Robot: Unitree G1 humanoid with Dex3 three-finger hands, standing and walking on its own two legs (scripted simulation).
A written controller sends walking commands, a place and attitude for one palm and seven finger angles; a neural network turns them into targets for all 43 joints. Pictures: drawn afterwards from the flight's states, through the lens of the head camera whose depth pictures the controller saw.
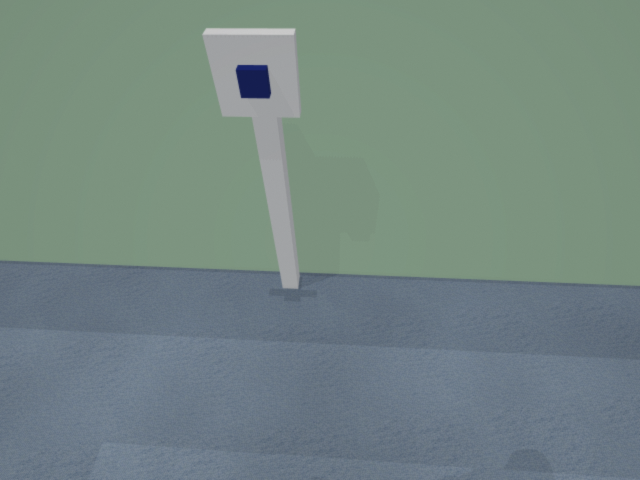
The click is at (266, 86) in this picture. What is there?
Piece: button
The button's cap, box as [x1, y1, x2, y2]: [236, 65, 270, 97]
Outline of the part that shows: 238,65 236,68 236,73 241,97 269,97 270,89 267,66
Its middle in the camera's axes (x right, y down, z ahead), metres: -0.14 -0.33 +0.81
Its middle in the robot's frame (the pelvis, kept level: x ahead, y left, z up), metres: +0.83 +0.19 +0.07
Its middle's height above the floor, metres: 0.86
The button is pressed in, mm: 0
